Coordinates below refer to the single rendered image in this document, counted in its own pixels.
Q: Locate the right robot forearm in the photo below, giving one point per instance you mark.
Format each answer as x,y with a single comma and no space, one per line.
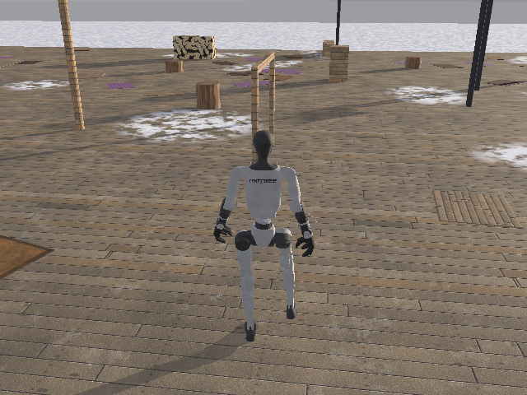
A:
303,222

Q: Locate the robot right upper arm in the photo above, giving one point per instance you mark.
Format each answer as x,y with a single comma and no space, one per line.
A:
293,188

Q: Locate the right robot hand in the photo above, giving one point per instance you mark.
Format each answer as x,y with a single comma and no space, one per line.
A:
310,244

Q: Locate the left robot hand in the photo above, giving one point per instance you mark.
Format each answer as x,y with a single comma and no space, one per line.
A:
217,233

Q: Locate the left robot forearm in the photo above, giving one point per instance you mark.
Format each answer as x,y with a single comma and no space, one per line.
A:
222,217

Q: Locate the robot left upper arm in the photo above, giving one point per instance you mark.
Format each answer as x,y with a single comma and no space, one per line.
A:
237,174

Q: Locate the right robot shin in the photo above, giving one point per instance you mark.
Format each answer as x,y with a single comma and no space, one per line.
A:
289,282

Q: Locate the left robot thigh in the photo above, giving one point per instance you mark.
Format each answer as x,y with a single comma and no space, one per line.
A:
243,244

